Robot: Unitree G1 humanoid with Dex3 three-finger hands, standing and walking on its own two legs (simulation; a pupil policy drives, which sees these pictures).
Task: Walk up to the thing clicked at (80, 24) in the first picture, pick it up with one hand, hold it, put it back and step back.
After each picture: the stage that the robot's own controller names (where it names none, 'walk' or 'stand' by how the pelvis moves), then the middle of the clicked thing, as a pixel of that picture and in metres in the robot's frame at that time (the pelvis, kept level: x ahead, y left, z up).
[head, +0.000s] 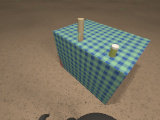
stand; (80, 30) +0.93 +0.16 +0.11
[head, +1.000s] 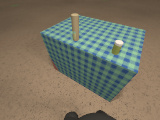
walk; (75, 28) +0.83 +0.16 +0.14
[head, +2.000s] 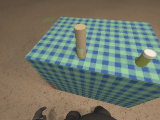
walk; (81, 43) +0.52 +0.07 +0.14
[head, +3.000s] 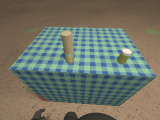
stand; (68, 49) +0.50 +0.19 +0.14
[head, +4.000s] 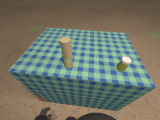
stand; (67, 54) +0.46 +0.20 +0.11
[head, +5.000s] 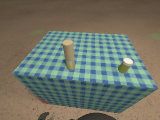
stand; (69, 56) +0.46 +0.18 +0.10
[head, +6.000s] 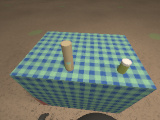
stand; (68, 57) +0.45 +0.19 +0.10
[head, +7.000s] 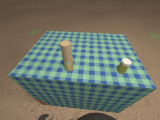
stand; (67, 57) +0.45 +0.19 +0.10
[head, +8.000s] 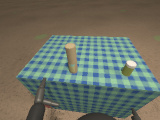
rise first; (72, 59) +0.44 +0.18 +0.11
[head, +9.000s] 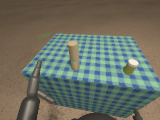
go down; (74, 57) +0.47 +0.18 +0.11
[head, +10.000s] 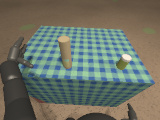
go down; (66, 54) +0.46 +0.17 +0.12
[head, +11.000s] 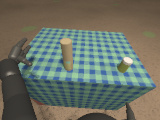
go down; (67, 56) +0.45 +0.17 +0.12
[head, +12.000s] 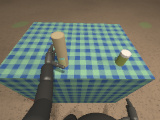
close in; (61, 52) +0.45 +0.19 +0.14
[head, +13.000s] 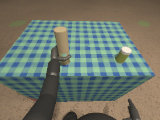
lift; (63, 48) +0.47 +0.17 +0.15
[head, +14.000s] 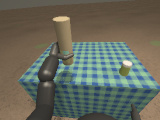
lift; (65, 44) +0.34 +0.15 +0.33
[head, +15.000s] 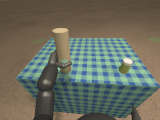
hold; (63, 53) +0.34 +0.17 +0.27
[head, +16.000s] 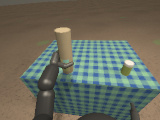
hold; (65, 53) +0.32 +0.16 +0.28
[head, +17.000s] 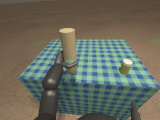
crouch; (69, 53) +0.33 +0.13 +0.27
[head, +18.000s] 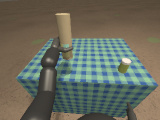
crouch; (65, 39) +0.41 +0.17 +0.32
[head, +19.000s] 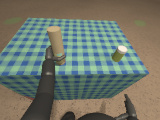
lower; (57, 48) +0.47 +0.19 +0.14
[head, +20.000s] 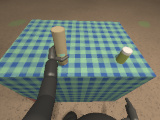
lower; (61, 48) +0.46 +0.18 +0.16
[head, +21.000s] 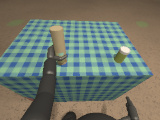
lower; (59, 47) +0.47 +0.19 +0.15
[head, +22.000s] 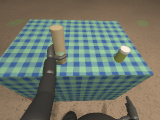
lower; (59, 47) +0.48 +0.19 +0.15
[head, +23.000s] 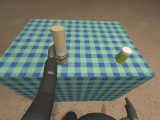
loosen; (60, 47) +0.47 +0.19 +0.15
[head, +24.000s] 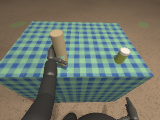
withdraw; (60, 50) +0.46 +0.18 +0.15
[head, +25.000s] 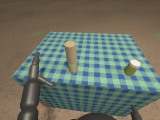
sink last; (72, 59) +0.42 +0.17 +0.13
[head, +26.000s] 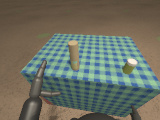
stand; (74, 56) +0.47 +0.18 +0.11
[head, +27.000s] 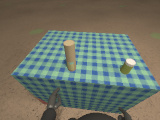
stand; (70, 57) +0.44 +0.18 +0.11
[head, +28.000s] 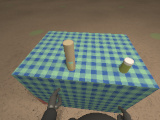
stand; (70, 57) +0.45 +0.18 +0.11
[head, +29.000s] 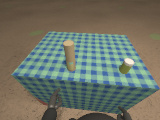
stand; (70, 57) +0.45 +0.18 +0.11
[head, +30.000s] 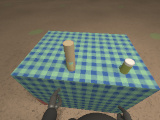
stand; (70, 57) +0.44 +0.18 +0.11
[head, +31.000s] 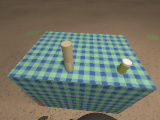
walk; (68, 58) +0.44 +0.18 +0.11
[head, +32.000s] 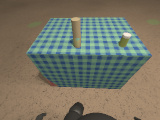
walk; (76, 34) +0.67 +0.18 +0.13
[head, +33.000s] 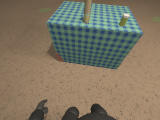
walk; (87, 10) +1.07 +0.11 +0.14
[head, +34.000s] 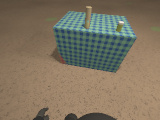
stand; (87, 18) +1.17 +0.11 +0.13
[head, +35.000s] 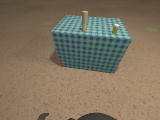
stand; (84, 22) +1.17 +0.13 +0.11
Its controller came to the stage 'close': yes
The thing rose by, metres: 0.22
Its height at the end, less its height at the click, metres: +0.00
